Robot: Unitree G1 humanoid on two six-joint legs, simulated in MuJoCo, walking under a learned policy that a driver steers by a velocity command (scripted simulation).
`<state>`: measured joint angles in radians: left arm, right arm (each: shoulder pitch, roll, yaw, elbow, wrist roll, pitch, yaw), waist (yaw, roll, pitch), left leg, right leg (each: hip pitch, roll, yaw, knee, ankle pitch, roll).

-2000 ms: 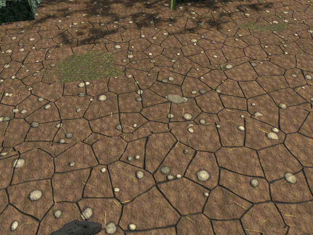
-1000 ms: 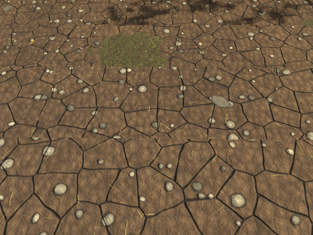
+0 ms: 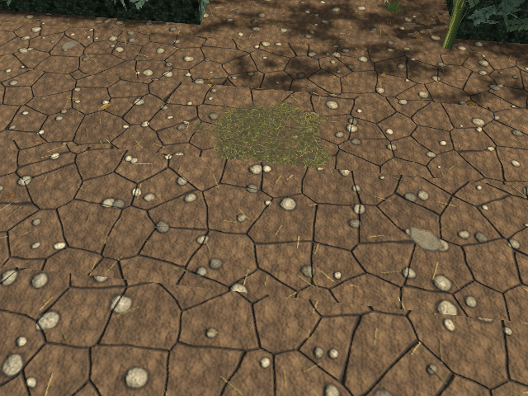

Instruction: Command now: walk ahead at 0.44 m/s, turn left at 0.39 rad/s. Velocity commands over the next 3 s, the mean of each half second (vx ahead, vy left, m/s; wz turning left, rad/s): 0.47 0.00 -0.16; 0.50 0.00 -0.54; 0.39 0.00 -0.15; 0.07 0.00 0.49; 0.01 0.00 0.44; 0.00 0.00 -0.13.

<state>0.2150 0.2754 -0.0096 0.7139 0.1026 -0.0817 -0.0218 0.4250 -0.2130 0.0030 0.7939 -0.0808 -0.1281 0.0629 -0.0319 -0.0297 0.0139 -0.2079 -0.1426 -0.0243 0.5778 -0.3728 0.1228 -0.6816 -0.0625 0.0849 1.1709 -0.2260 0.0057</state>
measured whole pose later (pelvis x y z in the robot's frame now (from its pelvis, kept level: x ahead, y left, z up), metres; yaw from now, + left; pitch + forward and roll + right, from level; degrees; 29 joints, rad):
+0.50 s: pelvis +0.34 -0.02 -0.16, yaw -7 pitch -1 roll -3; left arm 0.39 0.28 0.02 0.93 0.08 -0.08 -0.07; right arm 0.38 -0.24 0.06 0.84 -0.11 -0.08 0.07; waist 0.00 0.02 0.02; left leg -0.61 0.04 -0.11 1.37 -0.39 -0.03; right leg -0.22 0.14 -0.05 0.50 -0.27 -0.11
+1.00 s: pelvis +0.63 +0.01 -0.14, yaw -25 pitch +0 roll +1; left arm 0.13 0.27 0.02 0.77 0.07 -0.09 -0.09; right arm 0.41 -0.25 0.00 0.90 -0.07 -0.12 -0.03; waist -0.10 -0.04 0.03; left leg -0.09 0.01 0.18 0.24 -0.14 0.03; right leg -0.67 -0.08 0.00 0.91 -0.10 -0.01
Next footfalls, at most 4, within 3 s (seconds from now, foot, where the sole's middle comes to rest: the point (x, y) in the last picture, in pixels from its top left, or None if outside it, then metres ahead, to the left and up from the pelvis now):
0.36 right None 0.37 -0.09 -0.92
0.68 left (229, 345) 0.71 0.10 -0.92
1.22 right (339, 331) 0.74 -0.23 -0.92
1.70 left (293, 254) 1.14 -0.13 -1.08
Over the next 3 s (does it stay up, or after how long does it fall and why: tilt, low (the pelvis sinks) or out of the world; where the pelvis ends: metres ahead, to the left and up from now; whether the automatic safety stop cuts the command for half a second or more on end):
stays up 1.06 -0.26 -0.31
